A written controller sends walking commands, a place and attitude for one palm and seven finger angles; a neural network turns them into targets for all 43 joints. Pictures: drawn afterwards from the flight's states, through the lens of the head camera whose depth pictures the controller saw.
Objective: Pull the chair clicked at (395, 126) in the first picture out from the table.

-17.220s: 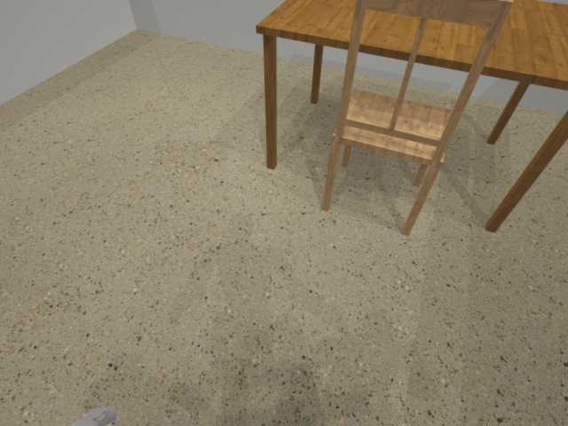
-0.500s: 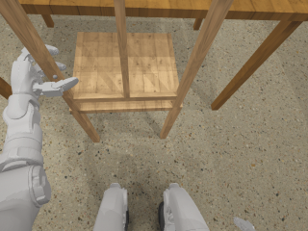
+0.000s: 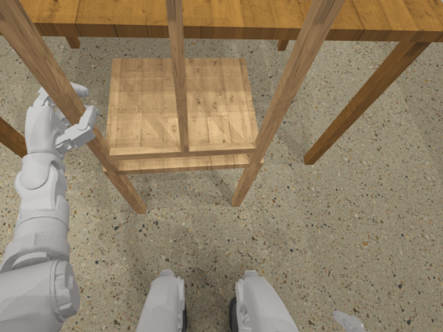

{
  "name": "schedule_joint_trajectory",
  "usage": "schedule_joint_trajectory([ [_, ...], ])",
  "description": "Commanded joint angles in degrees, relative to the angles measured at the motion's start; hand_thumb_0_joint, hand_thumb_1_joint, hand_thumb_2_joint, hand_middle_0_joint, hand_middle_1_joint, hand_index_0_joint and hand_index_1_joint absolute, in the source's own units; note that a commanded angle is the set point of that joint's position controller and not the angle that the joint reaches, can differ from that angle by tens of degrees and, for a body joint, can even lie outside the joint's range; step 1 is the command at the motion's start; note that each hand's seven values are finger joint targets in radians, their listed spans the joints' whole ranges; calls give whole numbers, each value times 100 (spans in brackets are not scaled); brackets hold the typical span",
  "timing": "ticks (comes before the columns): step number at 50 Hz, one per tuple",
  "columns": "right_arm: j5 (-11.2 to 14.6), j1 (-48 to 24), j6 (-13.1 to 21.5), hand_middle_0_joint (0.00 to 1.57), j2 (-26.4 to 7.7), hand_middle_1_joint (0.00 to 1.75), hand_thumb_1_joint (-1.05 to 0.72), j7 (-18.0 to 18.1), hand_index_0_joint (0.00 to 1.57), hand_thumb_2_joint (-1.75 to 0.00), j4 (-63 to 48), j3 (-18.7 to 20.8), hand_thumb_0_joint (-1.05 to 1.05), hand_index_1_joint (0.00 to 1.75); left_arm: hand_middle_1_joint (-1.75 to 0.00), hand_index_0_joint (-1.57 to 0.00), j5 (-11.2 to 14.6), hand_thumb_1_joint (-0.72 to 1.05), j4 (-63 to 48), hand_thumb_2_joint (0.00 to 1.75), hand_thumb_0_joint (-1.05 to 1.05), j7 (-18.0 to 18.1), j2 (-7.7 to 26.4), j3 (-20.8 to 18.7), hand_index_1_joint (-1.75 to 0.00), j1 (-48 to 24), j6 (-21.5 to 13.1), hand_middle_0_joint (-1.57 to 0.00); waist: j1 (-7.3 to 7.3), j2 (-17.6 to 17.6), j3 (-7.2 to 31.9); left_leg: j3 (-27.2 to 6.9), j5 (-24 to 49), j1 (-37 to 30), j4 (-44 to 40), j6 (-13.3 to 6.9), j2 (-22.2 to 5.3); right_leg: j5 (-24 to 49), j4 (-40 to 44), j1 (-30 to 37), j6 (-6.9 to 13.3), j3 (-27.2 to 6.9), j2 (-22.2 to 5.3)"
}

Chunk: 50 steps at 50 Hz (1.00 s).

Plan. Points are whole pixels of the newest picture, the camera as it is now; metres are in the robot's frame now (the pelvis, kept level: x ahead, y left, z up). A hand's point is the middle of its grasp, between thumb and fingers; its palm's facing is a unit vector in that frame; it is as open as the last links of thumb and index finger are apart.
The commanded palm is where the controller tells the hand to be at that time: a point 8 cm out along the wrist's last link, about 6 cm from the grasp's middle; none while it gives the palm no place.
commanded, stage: hook a spindle and tug to test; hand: left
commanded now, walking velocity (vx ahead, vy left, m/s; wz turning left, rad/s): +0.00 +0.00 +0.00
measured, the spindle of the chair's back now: (181, 98) +0.50 +0.07 +0.06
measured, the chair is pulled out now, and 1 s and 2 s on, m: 0.00 0.05 0.11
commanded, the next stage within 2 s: step backward, pulling the chair out in 0.34 s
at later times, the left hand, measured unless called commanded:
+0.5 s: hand (86, 137) +0.44 +0.22 +0.03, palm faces +0.11 -0.99 -0.09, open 6.0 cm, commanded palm +0.41 +0.27 +0.03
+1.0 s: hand (101, 157) +0.39 +0.19 +0.04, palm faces +0.14 -0.97 -0.18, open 5.7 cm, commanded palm +0.37 +0.23 +0.04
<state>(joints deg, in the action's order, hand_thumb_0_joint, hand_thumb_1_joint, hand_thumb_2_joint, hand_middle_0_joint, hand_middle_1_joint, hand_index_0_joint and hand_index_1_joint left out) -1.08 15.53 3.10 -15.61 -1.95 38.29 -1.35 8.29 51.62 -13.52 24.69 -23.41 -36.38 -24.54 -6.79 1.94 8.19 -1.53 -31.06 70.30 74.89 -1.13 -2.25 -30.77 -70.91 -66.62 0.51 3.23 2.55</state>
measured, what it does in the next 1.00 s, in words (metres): rises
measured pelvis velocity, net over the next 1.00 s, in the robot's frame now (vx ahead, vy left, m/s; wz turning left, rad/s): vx -0.01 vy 0.01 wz -0.02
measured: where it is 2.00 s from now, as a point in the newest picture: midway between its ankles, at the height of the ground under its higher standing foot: outside the picture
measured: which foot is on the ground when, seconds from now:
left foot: down 0.00-1.00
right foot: down 0.00-1.00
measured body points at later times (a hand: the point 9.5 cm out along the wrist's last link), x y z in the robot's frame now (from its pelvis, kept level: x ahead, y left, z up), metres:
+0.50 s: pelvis +0.00 +0.00 +0.01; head +0.15 +0.02 +0.44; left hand +0.42 +0.27 +0.04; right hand +0.11 -0.26 -0.11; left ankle +0.03 +0.10 -0.62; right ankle +0.02 -0.12 -0.62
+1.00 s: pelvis -0.01 +0.01 +0.10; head +0.10 +0.02 +0.53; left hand +0.38 +0.24 +0.06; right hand +0.03 -0.27 -0.03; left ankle +0.03 +0.10 -0.62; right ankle +0.02 -0.12 -0.62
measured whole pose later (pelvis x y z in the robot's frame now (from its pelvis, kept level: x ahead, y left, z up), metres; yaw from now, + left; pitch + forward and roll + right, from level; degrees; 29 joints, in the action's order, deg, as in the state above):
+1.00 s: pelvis -0.01 +0.01 +0.10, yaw -1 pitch +11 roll -2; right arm 1.4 14.7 -7.1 -14.8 4.3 40.6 1.2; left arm 3.8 59.8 5.2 17.6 -11.2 -30.9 -12.3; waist -6.3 0.5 -1.9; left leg 2.8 -16.4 36.5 41.4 -2.1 -1.7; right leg -15.0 -37.9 -34.3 -0.7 -1.3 2.2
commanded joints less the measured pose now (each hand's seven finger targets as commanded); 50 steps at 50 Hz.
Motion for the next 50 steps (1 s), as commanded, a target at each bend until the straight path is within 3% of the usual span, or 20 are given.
schedule_joint_trajectory([
  [1,4,681,123,20,-1013,30,-90,51,20,-90,-372,428,0,30,-145,-50,-60,90,-1429,90,0,-202,1046,160,-145,-1234,-518,-50,115,712,3030,-352,3011,-2999,-798,104,112,2112,703,951,125,2,110],
  [3,7,654,119,20,-1007,30,-90,65,20,-90,-334,432,0,30,-145,-50,-37,90,-1447,90,0,-180,1040,139,-145,-1262,-528,-50,69,580,2863,-314,2838,-2846,-811,78,116,2117,736,1010,115,-13,111],
  [4,1,655,129,20,-1021,30,-90,72,20,-90,-367,436,0,30,-145,-50,-40,90,-1485,90,0,-168,1139,19,-145,-1142,-549,-50,148,631,2921,-305,2910,-2856,-796,82,130,2128,698,1038,132,-22,115],
  [8,14,575,139,20,-980,30,-90,63,20,-90,-421,440,0,30,-145,-50,23,90,-1551,90,0,-200,1082,-28,-145,-737,-541,-50,214,524,2918,-252,2934,-2815,-823,83,144,2271,738,1259,119,-47,104],
  [10,26,537,148,20,-965,30,-90,83,20,-90,-411,426,0,30,-145,-50,33,90,-1567,90,0,-230,915,139,-145,-844,-552,-50,146,552,2815,-273,2986,-2857,-825,90,132,2231,717,1106,119,-26,98],
  [16,31,495,183,20,-949,30,-90,95,20,-90,-486,440,0,30,-145,-50,75,90,-1831,90,0,-242,949,66,-145,-624,-558,-50,259,668,3042,-271,3172,-2986,-825,127,134,2375,684,1272,120,-52,86],
  [17,30,476,192,20,-933,30,-90,92,20,-90,-471,445,0,30,-145,-50,97,90,-1819,90,0,-248,827,142,-145,-640,-546,-50,208,611,2957,-257,3164,-2985,-813,116,135,2396,713,1239,109,-47,85],
  [21,29,455,203,20,-952,30,-90,120,20,-90,-461,429,0,30,-145,-50,88,90,-1758,90,0,-233,1083,-71,-145,-667,-570,-50,245,484,2926,-228,2890,-2683,-795,83,158,2377,666,1381,104,-100,84],
  [22,31,443,218,20,-946,30,-90,138,20,-90,-406,411,0,30,-145,-50,73,90,-1855,90,0,-221,1036,74,-145,-1244,-606,-50,107,554,2904,-236,2764,-2714,-779,75,153,2289,683,1257,93,-105,75],
  [23,331,530,-287,20,-901,30,-90,308,20,-90,-814,419,0,30,-145,-50,-715,90,-2581,90,0,751,2882,-307,-145,-2213,85,-50,439,1121,4041,-19,2416,-4296,-1755,-15,108,2235,1815,3240,102,-874,-380],
  [24,364,615,-416,20,-775,30,-90,453,20,-90,-973,396,0,30,-145,-50,-761,90,-2764,90,0,1190,2488,-17,-145,-2247,452,-50,293,1206,3677,-57,2430,-4411,-1979,-44,161,2664,2166,3384,86,-695,-300],
  [26,403,519,-558,20,-794,30,-90,612,20,-90,-913,386,0,30,-145,-50,-750,90,-2013,90,0,1499,1573,495,-145,-1211,988,-50,171,903,2924,-142,2677,-4271,-2237,-72,101,3123,2280,3126,17,-522,-329],
  [28,426,518,-779,20,-770,30,-90,686,20,-90,-778,365,0,30,-145,-50,-814,90,-1125,90,0,1737,976,865,-145,-540,1414,-50,111,249,2275,-239,2457,-3870,-2502,-104,20,3049,2522,3374,-59,-501,-356],
  [30,419,564,-908,20,-817,30,-90,755,20,-90,-679,356,0,30,-145,-50,-854,90,-852,90,0,1938,978,933,-145,-836,1493,-50,36,116,2231,-265,2966,-4176,-2737,-100,-68,3548,2713,3604,-120,-459,-377],
  [34,327,645,-1011,20,-903,30,-90,770,20,-90,-448,410,0,30,-145,-50,-867,90,-349,90,0,2108,997,993,-145,-1380,1296,-50,68,834,2073,-378,4692,-4942,-2991,-61,-284,4048,3005,3537,-200,-400,-340],
  [37,279,623,-1042,20,-854,30,-90,737,20,-90,-313,430,0,30,-145,-50,-855,90,-128,90,0,2100,653,1228,-145,-1483,1170,-50,74,1196,2003,-521,5251,-5484,-3227,-28,-448,3630,3223,3467,-185,-347,-203],
  [45,210,336,-942,20,-896,30,-90,684,20,-90,-163,573,0,30,-145,-50,-704,90,-117,90,0,1944,413,1297,-145,-931,1020,-50,276,1493,1896,-931,5494,-6028,-4032,-137,-875,1888,3177,3590,-86,-325,41],
  [47,193,202,-911,20,-884,30,-90,680,20,-90,-169,581,0,30,-145,-50,-667,90,-289,90,0,1918,398,1310,-145,-965,974,-50,307,1502,1729,-946,5081,-5873,-4218,-212,-959,1535,3117,3686,-61,-356,38],
  [50,210,133,-864,20,-895,30,-90,709,20,-90,-97,593,0,30,-145,-50,-663,90,-231,90,0,1939,443,1299,-145,-1115,965,-50,272,1132,1513,-904,4356,-5456,-4295,-292,-977,1661,3248,3968,-60,-414,-6],
])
